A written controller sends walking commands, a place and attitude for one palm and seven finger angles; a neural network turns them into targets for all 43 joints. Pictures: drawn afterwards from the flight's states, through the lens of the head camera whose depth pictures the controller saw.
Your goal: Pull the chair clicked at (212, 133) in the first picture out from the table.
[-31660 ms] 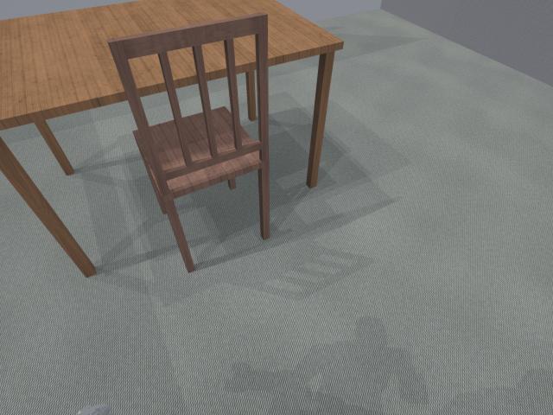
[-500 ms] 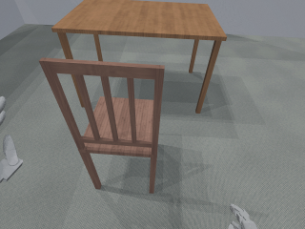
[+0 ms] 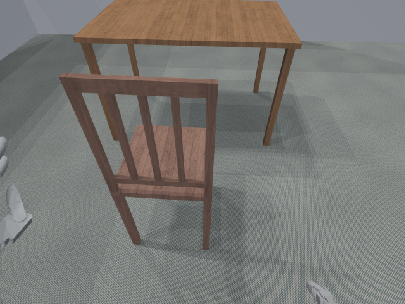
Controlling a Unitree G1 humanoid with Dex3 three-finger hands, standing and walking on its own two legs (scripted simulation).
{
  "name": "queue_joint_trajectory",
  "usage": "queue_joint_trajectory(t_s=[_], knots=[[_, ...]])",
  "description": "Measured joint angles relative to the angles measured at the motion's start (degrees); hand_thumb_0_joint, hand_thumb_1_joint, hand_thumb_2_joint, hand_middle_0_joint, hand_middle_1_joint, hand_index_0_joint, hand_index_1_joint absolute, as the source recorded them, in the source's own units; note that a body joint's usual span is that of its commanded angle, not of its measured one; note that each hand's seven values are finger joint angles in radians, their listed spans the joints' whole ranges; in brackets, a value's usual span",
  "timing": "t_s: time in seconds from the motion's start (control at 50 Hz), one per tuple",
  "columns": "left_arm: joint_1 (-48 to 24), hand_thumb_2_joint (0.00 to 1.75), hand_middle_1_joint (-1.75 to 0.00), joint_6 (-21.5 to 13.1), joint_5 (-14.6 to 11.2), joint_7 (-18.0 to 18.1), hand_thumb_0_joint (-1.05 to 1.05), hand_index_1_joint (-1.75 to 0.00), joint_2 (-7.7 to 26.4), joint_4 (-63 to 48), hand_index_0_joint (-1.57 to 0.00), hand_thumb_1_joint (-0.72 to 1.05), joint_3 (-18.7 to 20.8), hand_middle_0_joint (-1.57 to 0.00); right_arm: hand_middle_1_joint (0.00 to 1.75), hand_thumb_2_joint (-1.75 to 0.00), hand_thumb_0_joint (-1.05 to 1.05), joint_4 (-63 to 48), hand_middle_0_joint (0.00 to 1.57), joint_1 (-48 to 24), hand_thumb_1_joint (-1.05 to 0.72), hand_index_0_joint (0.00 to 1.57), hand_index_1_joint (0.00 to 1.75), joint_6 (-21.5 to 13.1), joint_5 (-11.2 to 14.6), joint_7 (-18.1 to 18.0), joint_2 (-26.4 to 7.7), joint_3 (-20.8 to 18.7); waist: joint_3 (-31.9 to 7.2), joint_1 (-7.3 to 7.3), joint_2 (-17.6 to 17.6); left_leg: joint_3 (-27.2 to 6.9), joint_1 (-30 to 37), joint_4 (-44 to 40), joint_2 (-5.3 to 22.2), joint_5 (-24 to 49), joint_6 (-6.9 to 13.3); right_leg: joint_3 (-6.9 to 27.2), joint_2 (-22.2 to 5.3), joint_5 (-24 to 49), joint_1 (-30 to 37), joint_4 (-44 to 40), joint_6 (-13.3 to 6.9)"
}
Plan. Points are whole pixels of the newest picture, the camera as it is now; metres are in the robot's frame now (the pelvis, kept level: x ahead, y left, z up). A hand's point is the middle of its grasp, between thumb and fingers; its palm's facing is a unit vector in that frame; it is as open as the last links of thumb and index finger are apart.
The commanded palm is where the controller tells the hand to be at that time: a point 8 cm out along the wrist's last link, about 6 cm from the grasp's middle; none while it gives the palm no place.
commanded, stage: let the arm hang, fingers relaxed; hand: left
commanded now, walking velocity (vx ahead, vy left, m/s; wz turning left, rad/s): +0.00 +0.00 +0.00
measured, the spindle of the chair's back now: (151, 143) +0.57 +0.20 -0.04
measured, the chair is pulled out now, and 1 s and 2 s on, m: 0.60 0.60 0.60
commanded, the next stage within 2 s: look to check the result in 1.12 s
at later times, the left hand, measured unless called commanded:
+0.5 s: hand out of the picture -0.01 +0.20 -0.17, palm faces +0.07 -0.97 -0.22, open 7.0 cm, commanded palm none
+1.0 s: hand out of the picture -0.03 +0.14 -0.17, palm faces +0.07 -0.99 -0.14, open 7.4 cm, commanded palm none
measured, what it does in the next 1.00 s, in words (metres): stands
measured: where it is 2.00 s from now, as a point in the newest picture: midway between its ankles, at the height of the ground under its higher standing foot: outside the picture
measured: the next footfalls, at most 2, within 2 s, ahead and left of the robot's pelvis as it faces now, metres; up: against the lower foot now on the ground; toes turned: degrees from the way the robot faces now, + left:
none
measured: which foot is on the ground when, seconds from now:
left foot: down 0.00-1.00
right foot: down 0.00-1.00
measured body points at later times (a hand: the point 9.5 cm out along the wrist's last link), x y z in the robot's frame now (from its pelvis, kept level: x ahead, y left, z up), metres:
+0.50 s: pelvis -0.01 +0.01 +0.00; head +0.01 +0.01 +0.45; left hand -0.01 +0.25 -0.15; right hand +0.00 -0.23 -0.15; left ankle +0.03 +0.11 -0.74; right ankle -0.02 -0.11 -0.74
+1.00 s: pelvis +0.00 +0.00 +0.00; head +0.00 -0.01 +0.45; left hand -0.03 +0.19 -0.16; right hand -0.03 -0.20 -0.16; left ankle +0.03 +0.11 -0.74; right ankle -0.02 -0.11 -0.74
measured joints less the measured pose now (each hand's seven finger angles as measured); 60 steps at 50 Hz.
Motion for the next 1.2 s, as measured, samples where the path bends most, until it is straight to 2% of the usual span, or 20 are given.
queue_joint_trajectory(t_s=[0.02,0.04,0.06,0.14,0.2,0.28,0.3,0.34,0.38,0.56,0.72,0.98,1.2], knots=[[-0.3,0.9,-0.3,0.2,-0.1,0.0,0.02,-0.3,0.1,0.0,-0.21,0.89,-0.3,-0.21,0.3,-0.89,0.01,-0.1,0.2,-0.6,-0.9,0.2,0.3,-0.1,0.1,-0.2,0.0,-0.3,0.6,-0.21,-0.4,0.2,0.6,-0.6,-0.2,1.6,-0.4,0.1,-0.3,-0.3,0.3,0.4,0.2],[-1.6,0.9,-0.3,0.0,1.1,-0.8,0.01,-0.3,0.2,2.3,-0.21,0.89,-1.4,-0.21,0.3,-0.89,0.01,0.4,0.2,-1.1,-0.9,0.2,0.3,-0.7,-0.2,0.6,-0.4,-0.8,0.2,-0.14,-0.6,0.3,-0.2,0.0,-0.5,1.6,-0.7,0.2,-0.7,-0.4,-0.9,1.7,0.5],[-3.8,0.9,-0.3,1.2,2.2,-2.2,0.01,-0.3,0.0,6.7,-0.21,0.89,-3.5,-0.21,0.3,-0.89,0.01,1.1,0.2,-1.6,-0.9,0.2,0.3,-0.4,-0.4,1.5,-0.9,-1.3,-0.5,-0.03,-0.5,0.3,-1.3,0.8,-0.9,1.1,-0.9,0.2,-1.2,-0.6,-2.3,3.3,0.8],[-13.2,0.9,-0.3,10.4,3.5,-6.2,0.0,-0.3,-4.8,33.4,-0.2,0.9,-12.9,-0.2,0.3,-0.89,0.01,3.9,0.2,-4.0,-0.9,0.2,0.3,3.6,-1.7,2.7,-2.5,-1.1,-2.2,-0.06,0.8,0.1,-4.3,3.4,-2.3,-0.4,-0.4,0.4,-2.4,-2.7,-4.5,5.0,1.2],[-16.1,0.9,-0.3,14.7,3.6,-7.6,0.01,-0.3,-8.6,51.9,-0.19,0.91,-18.7,-0.2,0.3,-0.89,0.01,5.7,0.2,-4.8,-0.9,0.2,0.3,5.3,-2.0,2.8,-1.1,0.0,-0.4,-1.16,-0.4,-0.1,-3.5,3.3,-2.7,-0.3,-0.5,0.2,-2.8,-2.7,-3.9,5.6,1.1],[-14.9,0.9,-0.3,16.3,2.7,-8.4,0.01,-0.3,-13.1,67.6,-0.19,0.91,-23.7,-0.2,0.3,-0.89,0.0,9.2,0.2,-3.2,-0.9,0.2,0.3,5.8,-2.0,2.6,1.4,1.8,2.4,-1.57,-3.3,-0.5,-1.5,1.8,-2.3,0.3,-0.6,-0.2,-2.4,-1.9,-1.6,3.5,1.2],[-14.9,0.9,-0.3,15.3,1.4,-7.4,-0.02,-0.3,-13.7,68.9,-0.2,0.95,-22.0,-0.2,0.3,-0.89,0.0,10.3,0.2,-2.4,-0.9,0.2,0.3,5.8,-2.0,2.4,2.0,1.9,2.9,-1.22,-3.8,-1.0,-1.5,1.4,-2.1,0.6,-0.7,-0.7,-2.1,-1.4,-1.1,2.4,1.1],[-15.2,0.9,-0.3,14.1,1.7,-6.9,-0.06,-0.3,-12.6,71.0,-0.21,1.01,-21.0,-0.21,0.3,-0.89,0.0,12.7,0.2,-0.8,-0.91,0.2,0.3,6.1,-1.9,1.9,3.0,1.9,3.9,-0.01,-4.2,-1.7,-1.3,0.5,-1.8,1.4,-0.8,-1.4,-1.7,-0.2,-0.3,0.5,0.8],[-14.8,0.9,-0.3,14.0,2.2,-7.2,-0.07,-0.3,-11.4,73.4,-0.21,1.02,-21.3,-0.21,0.3,-0.89,0.0,14.5,0.2,0.2,-0.93,0.2,0.3,6.6,-1.9,1.2,2.8,1.0,4.4,0.44,-3.8,-1.9,-1.0,-0.4,-1.6,2.0,-0.9,-1.5,-1.4,0.8,0.4,-1.2,0.7],[-10.4,0.9,-0.3,14.3,2.4,-7.5,-0.02,-0.3,-9.2,83.3,-0.2,0.94,-22.4,-0.2,0.3,-0.89,0.0,19.3,0.2,4.4,-0.92,0.2,0.3,7.1,-1.7,1.2,1.6,0.7,4.7,0.07,-0.7,-1.3,0.3,-3.0,-1.8,3.4,-0.6,-1.0,-1.6,2.2,1.2,-3.2,0.9],[-8.5,0.9,-0.3,13.9,2.3,-7.3,0.0,-0.3,-11.3,86.5,-0.2,0.92,-23.3,-0.2,0.3,-0.89,0.0,22.0,0.2,5.8,-0.91,0.19,0.3,6.9,-1.6,1.3,3.4,1.3,3.9,0.18,0.5,-0.5,0.3,-3.3,-1.9,3.5,-0.6,-0.2,-1.8,1.6,0.3,-1.9,0.8],[-10.5,0.9,-0.3,12.7,2.3,-7.0,0.01,-0.3,-16.4,86.4,-0.2,0.91,-23.9,-0.2,0.3,-0.89,0.0,23.4,0.2,5.1,-0.91,0.2,0.3,6.0,-1.5,0.9,6.4,1.5,2.9,0.02,-0.4,-0.5,0.6,-2.6,-1.3,2.7,-1.4,-0.1,-1.2,0.6,0.2,-0.8,0.0],[-10.7,0.9,-0.3,12.6,2.2,-6.8,0.01,-0.3,-15.8,86.3,-0.2,0.91,-23.2,-0.2,0.3,-0.89,0.0,23.5,0.2,4.6,-0.91,0.19,0.3,5.8,-1.4,0.4,6.5,1.1,3.4,0.0,-0.6,-1.0,1.0,-2.4,-0.8,2.3,-1.9,-0.6,-0.7,0.3,1.0,-1.1,-0.5]])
